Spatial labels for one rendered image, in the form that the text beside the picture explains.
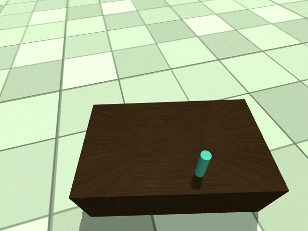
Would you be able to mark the can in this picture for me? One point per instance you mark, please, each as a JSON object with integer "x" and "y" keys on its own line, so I can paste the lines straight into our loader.
{"x": 202, "y": 164}

